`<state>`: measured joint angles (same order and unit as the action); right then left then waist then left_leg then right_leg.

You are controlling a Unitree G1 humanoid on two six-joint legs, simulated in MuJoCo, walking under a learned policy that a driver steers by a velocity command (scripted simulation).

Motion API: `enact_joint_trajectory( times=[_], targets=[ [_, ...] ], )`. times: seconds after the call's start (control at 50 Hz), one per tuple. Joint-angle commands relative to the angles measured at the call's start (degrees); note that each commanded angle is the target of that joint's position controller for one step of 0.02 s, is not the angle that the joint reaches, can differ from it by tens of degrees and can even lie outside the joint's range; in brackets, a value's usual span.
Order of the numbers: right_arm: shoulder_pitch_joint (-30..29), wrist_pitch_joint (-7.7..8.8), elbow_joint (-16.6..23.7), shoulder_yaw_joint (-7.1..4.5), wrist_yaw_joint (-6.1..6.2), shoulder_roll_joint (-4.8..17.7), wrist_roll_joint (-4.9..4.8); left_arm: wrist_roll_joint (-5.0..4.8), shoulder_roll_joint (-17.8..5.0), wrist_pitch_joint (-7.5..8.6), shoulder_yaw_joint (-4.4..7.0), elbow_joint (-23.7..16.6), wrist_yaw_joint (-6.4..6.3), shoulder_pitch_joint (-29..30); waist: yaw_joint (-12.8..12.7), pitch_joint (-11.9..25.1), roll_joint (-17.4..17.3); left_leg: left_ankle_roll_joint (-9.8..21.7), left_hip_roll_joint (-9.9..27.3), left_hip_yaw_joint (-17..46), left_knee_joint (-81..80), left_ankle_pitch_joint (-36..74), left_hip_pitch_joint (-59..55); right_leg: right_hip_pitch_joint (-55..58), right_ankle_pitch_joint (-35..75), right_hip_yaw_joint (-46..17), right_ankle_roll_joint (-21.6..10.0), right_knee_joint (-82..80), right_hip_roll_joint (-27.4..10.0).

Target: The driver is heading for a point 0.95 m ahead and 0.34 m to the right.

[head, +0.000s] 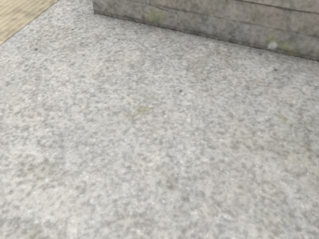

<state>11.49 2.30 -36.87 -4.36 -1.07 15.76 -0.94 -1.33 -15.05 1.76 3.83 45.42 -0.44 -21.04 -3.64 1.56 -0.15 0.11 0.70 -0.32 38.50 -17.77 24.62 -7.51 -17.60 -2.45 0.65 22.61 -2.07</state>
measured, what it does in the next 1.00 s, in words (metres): walks ahead, turning right: left foot, then right foot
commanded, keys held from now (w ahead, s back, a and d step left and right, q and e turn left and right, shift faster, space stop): w+e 0.40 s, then e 0.56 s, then w+e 0.04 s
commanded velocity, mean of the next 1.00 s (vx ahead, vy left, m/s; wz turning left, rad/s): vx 0.28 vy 0.00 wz -0.44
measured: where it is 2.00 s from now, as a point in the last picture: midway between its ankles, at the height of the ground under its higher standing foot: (245, 217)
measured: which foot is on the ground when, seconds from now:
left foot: up 0.00-0.04, down 0.06-0.56, up 0.58-1.00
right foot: down 0.00-0.06, up 0.08-0.54, down 0.56-1.00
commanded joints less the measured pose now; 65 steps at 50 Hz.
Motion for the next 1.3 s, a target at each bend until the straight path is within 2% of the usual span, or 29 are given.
enact_joint_trajectory(
  times=[0.02,0.04,0.06,0.08,0.1,0.14,0.2,0.32,0.44,0.5,0.54,0.56,0.58,0.6,0.62,0.64,0.68,0.72,0.78,0.9,0.96,1.02,1.04,1.06,1.08,1.1,1.14,1.22,1.3],
  targets=[
    [-0.9,1.56,3.8,-0.97,-0.32,3.2,-0.41,-0.86,-10.1,0.86,2.15,-3.9,0.56,4.0,3.7,-2.7,7.7,1.1,-2.6,-3.2,-10.1,5.5,-13.3,-11.0,-3.3,-10.2,-10.7,-6.2,-9.7],
    [3.9,1.58,2.7,-1.72,0.12,4.4,-0.56,-0.58,-8.5,0.94,1.53,-3.8,0.73,4.3,6.3,-1.4,6.5,2.0,-2.2,-2.1,-11.1,5.7,-20.8,-14.8,-1.9,-9.6,-9.1,-2.1,-8.3],
    [11.6,1.83,2.0,-2.73,0.86,7.3,-0.20,0.14,-4.9,1.30,0.32,-4.8,1.05,6.2,10.3,2.1,1.1,4.2,5.2,7.0,-14.1,2.0,-30.8,-21.3,-1.5,-5.4,-5.7,11.6,-3.7],
    [17.0,1.76,1.7,-4.23,1.16,14.7,1.40,-0.02,-0.6,2.50,-0.98,-7.7,0.62,5.9,10.8,6.8,-17.0,11.3,20.1,30.8,-21.5,-10.3,-39.2,-35.5,-10.2,2.3,-1.9,32.8,2.7],
    [18.4,2.49,1.0,-3.64,0.82,12.2,1.80,-1.04,-6.1,3.09,0.49,-8.0,0.11,7.1,11.7,5.8,-14.0,15.6,23.2,41.2,-25.7,-18.8,-34.8,-39.7,-14.3,-4.2,-2.1,44.3,2.2],
    [12.2,3.43,1.3,-1.57,0.75,6.6,1.24,-1.42,-7.7,3.05,1.29,-7.1,0.42,7.6,8.2,-2.4,-8.8,12.5,18.9,28.6,-26.7,-16.7,-28.8,-43.1,-3.9,-5.6,-3.6,48.0,-1.5],
    [7.2,3.99,0.8,-0.81,0.77,4.1,1.64,-0.51,-5.8,2.06,1.39,-6.0,0.89,7.5,5.1,-4.8,-6.7,9.1,14.0,13.8,-29.2,3.1,-22.1,-38.9,5.6,-5.6,-2.9,44.8,-3.2],
    [7.9,4.17,-2.7,-1.21,1.75,5.0,1.82,0.01,-3.0,0.95,0.55,-7.4,1.63,13.2,5.2,-5.6,-3.7,8.4,12.5,-0.4,-30.4,20.6,-21.5,-39.0,17.4,-4.0,-0.2,32.2,-2.0],
    [10.1,2.75,-6.2,-1.76,2.59,7.4,0.73,0.28,-1.6,1.41,-0.52,-11.8,4.09,23.9,8.0,-9.2,-2.7,6.7,13.4,-8.4,-27.7,33.2,-24.6,-33.3,20.1,4.4,-2.7,15.3,-0.7],
    [9.0,1.20,-6.1,-2.48,3.70,10.6,-0.02,0.67,-4.9,1.48,1.09,-12.0,4.86,18.5,3.8,-2.4,-6.8,4.5,13.3,-10.1,-14.5,61.9,-28.5,-22.2,13.5,9.2,-5.5,13.7,5.0],
    [6.3,0.95,-4.5,-2.58,3.97,11.3,-0.75,0.58,-10.6,1.14,3.90,-8.9,3.73,3.5,-4.5,5.5,-5.5,1.4,10.1,-11.1,6.4,57.9,-21.2,-1.0,20.6,6.9,-9.2,6.1,7.2],
    [8.8,1.57,-2.7,-1.06,3.52,6.0,1.48,0.75,-14.4,0.45,4.46,-8.3,2.15,0.3,-2.7,10.8,6.1,-1.7,4.6,-10.0,26.0,11.8,-4.5,16.9,41.8,-7.0,-12.8,9.4,-3.1],
    [16.1,2.85,-0.9,0.99,2.51,2.4,2.29,2.56,-18.7,1.07,4.17,-11.3,1.92,3.9,3.0,23.2,15.3,-4.6,-5.6,0.3,47.6,-24.2,12.7,32.6,55.4,-39.3,-28.3,7.5,-20.7],
    [12.1,3.70,-1.6,-0.12,1.76,8.4,1.17,2.35,-15.4,0.53,3.85,-12.2,1.79,2.8,-2.0,29.1,5.7,-4.3,-2.4,9.6,50.2,-19.8,12.7,30.3,49.7,-36.6,-28.0,3.5,-19.1],
    [6.7,3.55,0.5,-0.10,1.84,9.1,-0.39,1.64,-12.8,0.48,3.16,-12.2,1.79,7.0,-0.8,20.5,4.0,-3.6,-0.4,7.9,47.3,-14.5,15.9,22.8,40.9,-29.3,-25.3,1.7,-15.9],
    [4.8,3.08,0.2,-0.05,2.68,8.4,0.40,0.26,-10.2,0.42,2.55,-12.3,1.64,10.4,1.5,11.8,-1.8,-3.8,2.1,6.6,41.7,-10.4,16.4,12.2,36.1,-23.2,-21.4,0.1,-11.9],
    [4.4,1.13,0.4,-0.56,3.58,9.0,1.36,0.50,-8.6,-0.09,1.90,-13.0,1.16,13.8,4.9,5.7,-0.1,-4.3,3.6,6.0,35.6,-6.9,10.0,-2.9,34.6,-17.9,-18.8,-2.8,-8.0],
    [5.8,0.19,0.3,-0.12,3.88,7.0,1.99,1.46,-9.6,-0.09,2.30,-12.6,0.94,14.3,6.2,5.1,1.8,-5.1,2.9,4.6,31.3,-5.6,6.4,-9.8,39.2,-15.6,-18.5,-3.4,-6.4],
    [3.9,-0.26,1.0,0.41,4.56,5.7,2.48,1.28,-11.0,-0.56,2.73,-11.7,0.05,13.2,5.8,7.4,2.4,-6.3,1.5,4.6,24.0,-1.9,7.1,-10.2,41.5,-14.9,-17.4,-1.7,-5.0],
    [-3.9,-1.11,3.5,0.55,4.09,5.5,1.51,0.40,-11.1,-3.14,2.68,-12.3,-1.59,13.8,3.4,6.0,7.0,-6.1,-0.4,7.0,10.5,4.1,6.5,-10.5,10.7,-20.9,-13.3,-1.9,-2.4],
    [-5.2,-0.13,4.0,0.29,3.42,6.0,1.19,0.61,-10.9,-3.65,2.70,-12.5,-1.42,12.8,2.2,5.7,9.0,-5.1,-1.8,7.1,3.2,0.9,3.2,-7.8,13.9,-24.6,-13.1,1.0,-3.1],
    [-1.0,0.80,2.9,-0.48,2.52,6.0,0.36,-0.09,-9.5,-4.10,2.02,-13.1,-1.21,13.1,5.2,5.7,8.8,-2.2,-2.0,5.1,-13.8,5.1,-9.7,-11.1,0.1,-26.5,-10.8,4.0,-0.1],
    [1.1,0.80,2.8,-1.26,2.68,8.5,0.95,0.21,-6.5,-4.01,1.10,-13.2,-1.10,11.2,5.1,6.6,3.2,1.0,6.1,11.1,-16.8,3.0,-18.5,-18.0,-13.5,-22.8,-8.0,11.4,3.4],
    [3.6,0.29,2.5,-2.28,2.93,13.2,2.72,0.01,-4.5,-3.39,0.56,-14.6,-0.88,10.3,4.1,5.4,-11.0,8.4,17.1,26.2,-20.6,-3.8,-24.6,-31.1,-19.7,-9.6,-4.6,24.0,12.0],
    [5.3,0.78,1.9,-2.85,2.46,13.3,3.34,0.40,-8.3,-2.02,1.50,-16.3,-0.55,12.7,5.3,2.2,-16.0,13.8,22.9,38.7,-24.8,-12.1,-22.2,-38.9,-16.1,-7.6,-3.2,33.9,8.2],
    [3.5,1.08,2.7,-2.13,2.75,10.4,2.65,0.47,-11.3,-1.63,2.42,-15.8,-0.32,13.8,5.3,-0.1,-11.4,13.4,21.4,35.0,-24.8,-16.7,-20.4,-39.9,-10.8,-7.5,-2.0,38.2,4.8],
    [1.5,0.83,3.1,-1.40,3.56,7.9,1.11,0.73,-10.7,-2.14,2.78,-14.0,-0.15,12.2,4.8,-1.3,-8.6,9.2,16.1,25.3,-24.8,-13.9,-20.2,-40.2,-4.8,-4.6,0.4,42.6,3.2],
    [5.7,1.61,1.0,-1.14,3.37,7.5,1.69,0.35,-5.4,-1.28,1.14,-14.7,0.99,15.1,7.0,-3.0,-7.7,8.7,12.9,13.9,-27.5,-3.4,-18.1,-38.2,3.1,-1.2,1.4,40.5,1.3],
    [6.2,1.92,-0.9,-1.69,2.23,9.3,0.71,0.43,-3.0,0.16,-0.19,-15.0,1.98,18.5,7.7,-3.0,-8.8,9.1,11.9,7.4,-28.2,2.9,-15.7,-28.5,5.8,2.1,0.9,24.2,0.5]
  ],
)
Velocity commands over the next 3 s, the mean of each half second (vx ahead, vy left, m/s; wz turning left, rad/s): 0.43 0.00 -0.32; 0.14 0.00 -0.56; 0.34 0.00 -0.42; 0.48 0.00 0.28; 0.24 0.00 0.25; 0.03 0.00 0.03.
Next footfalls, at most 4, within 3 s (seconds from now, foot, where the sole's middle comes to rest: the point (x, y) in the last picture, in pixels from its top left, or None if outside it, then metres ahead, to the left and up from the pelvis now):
0.06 left None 0.09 0.13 -0.78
0.56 right None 0.40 -0.14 -0.78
1.04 left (167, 238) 0.52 0.04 -0.78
1.46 right None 0.45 -0.28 -0.78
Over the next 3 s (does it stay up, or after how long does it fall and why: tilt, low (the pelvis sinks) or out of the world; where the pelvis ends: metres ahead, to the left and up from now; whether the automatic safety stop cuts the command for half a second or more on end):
stays up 0.90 -0.46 -0.01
